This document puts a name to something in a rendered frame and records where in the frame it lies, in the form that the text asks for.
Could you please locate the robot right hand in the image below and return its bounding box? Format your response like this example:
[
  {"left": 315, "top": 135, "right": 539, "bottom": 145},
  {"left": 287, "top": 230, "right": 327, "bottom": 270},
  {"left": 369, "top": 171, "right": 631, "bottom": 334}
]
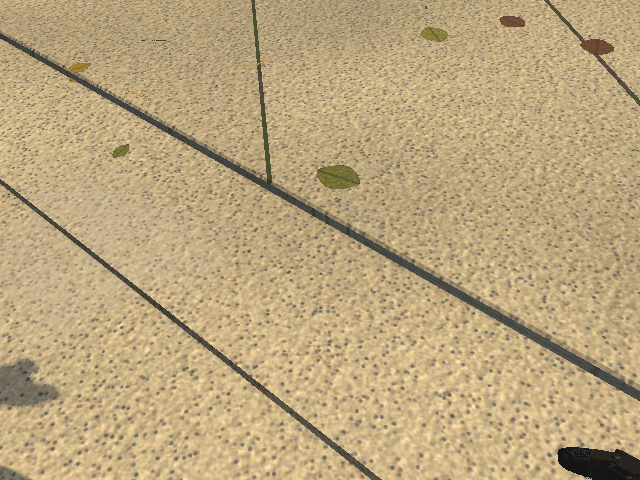
[{"left": 557, "top": 447, "right": 640, "bottom": 480}]

